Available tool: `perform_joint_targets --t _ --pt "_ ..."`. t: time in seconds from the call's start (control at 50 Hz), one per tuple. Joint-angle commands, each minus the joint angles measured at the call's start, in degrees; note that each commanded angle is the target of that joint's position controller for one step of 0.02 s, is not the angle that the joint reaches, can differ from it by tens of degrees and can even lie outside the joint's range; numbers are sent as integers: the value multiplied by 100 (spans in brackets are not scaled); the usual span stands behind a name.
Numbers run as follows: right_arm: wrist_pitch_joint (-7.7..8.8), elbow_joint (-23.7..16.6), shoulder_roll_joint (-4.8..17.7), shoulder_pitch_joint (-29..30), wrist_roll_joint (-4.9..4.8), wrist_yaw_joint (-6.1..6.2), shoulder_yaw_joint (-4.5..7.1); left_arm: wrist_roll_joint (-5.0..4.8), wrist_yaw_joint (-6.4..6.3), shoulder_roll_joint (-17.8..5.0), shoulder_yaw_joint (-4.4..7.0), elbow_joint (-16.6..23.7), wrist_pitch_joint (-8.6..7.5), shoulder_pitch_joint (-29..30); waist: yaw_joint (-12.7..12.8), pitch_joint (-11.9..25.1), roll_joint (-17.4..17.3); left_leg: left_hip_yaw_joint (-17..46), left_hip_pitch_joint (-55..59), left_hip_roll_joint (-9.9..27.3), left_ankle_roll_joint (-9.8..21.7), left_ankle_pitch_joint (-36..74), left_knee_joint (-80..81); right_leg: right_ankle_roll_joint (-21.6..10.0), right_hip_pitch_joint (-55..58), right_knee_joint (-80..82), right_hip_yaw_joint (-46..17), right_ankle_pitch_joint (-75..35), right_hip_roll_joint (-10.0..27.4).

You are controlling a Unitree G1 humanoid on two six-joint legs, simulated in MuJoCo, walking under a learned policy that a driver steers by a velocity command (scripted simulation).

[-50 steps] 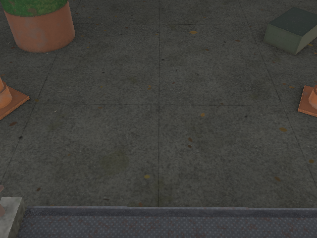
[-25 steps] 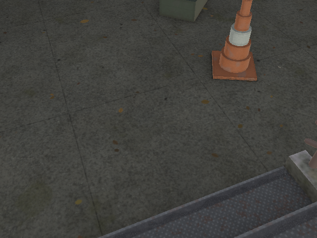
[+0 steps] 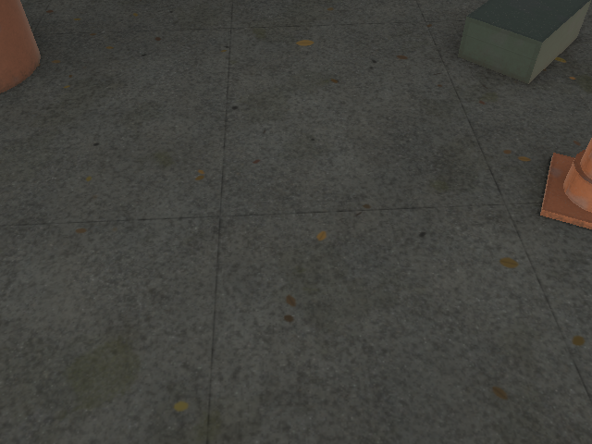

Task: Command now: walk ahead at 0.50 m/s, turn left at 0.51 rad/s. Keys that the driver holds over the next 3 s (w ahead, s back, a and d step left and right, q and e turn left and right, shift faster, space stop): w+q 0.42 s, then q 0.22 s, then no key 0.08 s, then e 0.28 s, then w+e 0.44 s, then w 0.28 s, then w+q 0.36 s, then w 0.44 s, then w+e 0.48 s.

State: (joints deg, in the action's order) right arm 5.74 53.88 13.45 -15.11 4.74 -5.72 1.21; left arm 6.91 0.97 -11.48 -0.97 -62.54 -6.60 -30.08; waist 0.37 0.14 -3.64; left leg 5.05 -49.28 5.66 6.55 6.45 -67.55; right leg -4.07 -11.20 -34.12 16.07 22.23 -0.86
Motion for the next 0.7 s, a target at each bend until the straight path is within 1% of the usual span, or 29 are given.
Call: perform_joint_targets --t 0.02,0.04,0.06,0.1,0.14,0.16,0.2,0.22,0.28,0.32,0.34,0.36,0.38,0.4,0.42,0.44,0.46,0.48,0.5,0.52,0.54,0.56,0.58,0.6,0.62,0.64,0.66,0.68,0.7 --pt "-16 -255 -157 -254 44 -51 -99 60 -185 -6 -139 110 -229 66 -214 -567 412 751 -602 365 -66 1288 1137 -563 222 1123 -1396 -2525 2089" --pt "-55 -381 -149 -23 -27 -4 -114 125 -214 -11 -156 -151 -228 -464 -60 -677 471 817 -1085 358 -107 1291 1271 -617 736 1048 -1593 -2523 2251" --pt "-47 -322 -86 119 -95 20 -120 86 -244 63 -208 -177 -233 -653 78 -742 148 728 -704 301 -154 2426 2265 -512 658 760 -1013 -2261 1935" --pt "-135 -409 -39 520 -80 -56 -103 143 -115 133 -299 -277 -213 -967 140 -868 569 99 329 216 -172 2491 2020 -546 -63 927 -809 -1833 1846" --pt "-207 -544 61 817 -26 -82 -86 86 -79 123 -316 -358 -187 -1057 193 -1248 481 13 358 280 -127 1958 2157 -545 15 924 -916 -1670 1990" --pt "-169 -688 112 1267 -31 -94 -82 9 -127 -36 -275 -383 -197 -1055 318 -1355 479 8 171 338 -120 1749 2629 -452 438 827 -958 -1764 2000" --pt "-207 -804 39 1623 24 -66 -139 -41 -317 91 -272 -398 -144 -1245 504 -1225 357 -257 543 301 -211 1785 3378 -320 728 225 -718 -1736 1821" --pt "-237 -814 -24 1759 29 -77 -164 -52 -382 38 -228 -435 -90 -1396 608 -1230 486 -369 553 265 -285 1588 3557 -308 940 156 -737 -1777 1850" --pt "-303 -808 -91 2155 127 -75 -171 -51 -446 -74 -80 -488 95 -1546 809 -1340 573 -640 1047 188 -333 923 4044 -272 999 94 -802 -1812 1954" --pt "-265 -767 -57 2266 170 -29 -149 -165 -465 -229 66 -527 189 -1508 839 -1297 570 -776 1282 110 -306 78 4437 -262 1364 -133 -770 -2519 2022" --pt "-221 -567 6 2110 144 10 -112 -170 -454 -248 106 -533 225 -1423 782 -1079 442 -922 1690 -3 -277 63 4545 -205 1433 -553 -608 -3068 1945" --pt "-175 -347 99 1738 139 47 -49 -94 -425 -337 140 -557 255 -1451 671 -852 379 -996 2225 -65 -274 292 4607 -108 1448 -1191 -436 -3485 1860" --pt "-126 25 236 927 183 82 48 12 -334 -378 134 -531 297 -1231 303 -737 408 -954 3334 -18 -188 751 4849 -13 830 -2103 -449 -3285 1837" --pt "-12 487 694 -424 62 148 303 83 -102 -572 154 -503 321 -905 -396 -328 59 -1475 5478 -310 -40 1907 5215 166 -288 -3319 -167 -2725 1395" --pt "-2 975 1148 -2083 187 189 483 160 215 -417 137 -474 326 -925 -924 648 -689 -926 8532 7 568 3418 4144 516 -2516 -5188 -229 70 855" --pt "-90 1329 1721 -3141 168 279 646 -51 505 -181 133 -22 282 -883 -1016 2609 -1024 386 10810 1051 1660 6054 2416 833 -3330 -7612 -741 2559 445" --pt "-47 1394 1572 -3408 198 423 680 -370 522 -568 279 835 53 969 -1660 2142 -710 1072 10705 1215 1871 5833 2776 965 -4926 -8154 -1119 2949 290" --pt "24 1288 1258 -2973 68 555 629 -496 375 -618 281 1471 -130 2118 -1716 1380 -338 994 9694 1280 1746 4031 3070 947 -5635 -7976 -1414 3216 553" --pt "6 813 468 -1836 -90 518 389 -440 266 -556 261 1658 -184 2298 -1141 828 659 1052 8293 1333 1498 2217 3270 811 -5627 -6650 -1855 2681 890" --pt "-45 543 239 -1050 -38 423 286 -386 176 -690 342 1557 -183 1861 -520 183 813 955 6206 1442 1573 2670 3517 583 -4572 -5908 -1895 2357 1111" --pt "70 203 -126 -224 -73 352 84 -308 40 -392 305 1450 -102 1444 116 -664 973 822 3656 1359 1363 1837 3978 380 -3360 -4009 -2201 848 1254" --pt "159 -71 94 206 -261 323 85 -325 -30 -132 264 1175 -49 1023 351 -915 599 406 1974 969 1302 1498 4509 308 -2094 -2762 -2031 -374 1050" --pt "205 -201 537 375 -301 247 186 -300 -44 -98 269 1281 3 913 595 -679 -61 379 1124 582 1306 1565 4440 334 -1102 -2707 -1698 -695 669" --pt "246 -486 620 610 -53 265 193 -291 77 -57 203 1207 58 468 751 -432 -132 216 359 353 1201 1225 3923 288 -561 -3123 -1615 -2269 521" --pt "315 -723 647 572 -32 278 179 -225 133 -122 191 1148 75 184 687 -239 52 28 78 -6 1072 660 3588 357 -318 -2654 -1576 -3075 370" --pt "379 -666 282 243 20 366 90 -264 106 -198 183 1309 68 686 327 -329 60 352 670 12 704 -334 3072 515 -1013 -1922 -2250 -4187 642" --pt "379 -672 143 -14 -70 478 69 -335 114 -255 121 1176 54 826 -2 -309 420 -150 811 -422 223 -2229 2529 576 -735 -284 -2284 -5661 751" --pt "317 -642 258 -265 -32 516 23 -346 56 -313 167 1243 130 1006 32 -398 349 -107 225 -584 145 -3305 2342 671 58 -61 -1805 -5996 526" --pt "283 -653 361 -400 16 484 5 -306 44 -501 217 1387 204 1252 99 -556 225 281 143 -363 161 -3536 2110 704 251 -45 -1759 -5690 594"
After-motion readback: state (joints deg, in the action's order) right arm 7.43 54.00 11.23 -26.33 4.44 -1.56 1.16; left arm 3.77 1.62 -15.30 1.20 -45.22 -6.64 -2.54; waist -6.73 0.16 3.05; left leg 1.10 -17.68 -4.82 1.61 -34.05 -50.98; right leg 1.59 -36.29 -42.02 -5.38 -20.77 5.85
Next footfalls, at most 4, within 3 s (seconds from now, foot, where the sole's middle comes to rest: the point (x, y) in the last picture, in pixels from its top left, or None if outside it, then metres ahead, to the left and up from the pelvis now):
0.40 left None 0.32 0.19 -0.93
0.80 right None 0.66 0.04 -1.10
1.34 left None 0.65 0.26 -1.10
1.82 right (305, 351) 0.97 0.02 -1.10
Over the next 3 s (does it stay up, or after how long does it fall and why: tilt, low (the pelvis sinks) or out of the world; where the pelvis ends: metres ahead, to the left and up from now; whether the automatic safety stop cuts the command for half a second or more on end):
stays up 1.45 0.23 -0.33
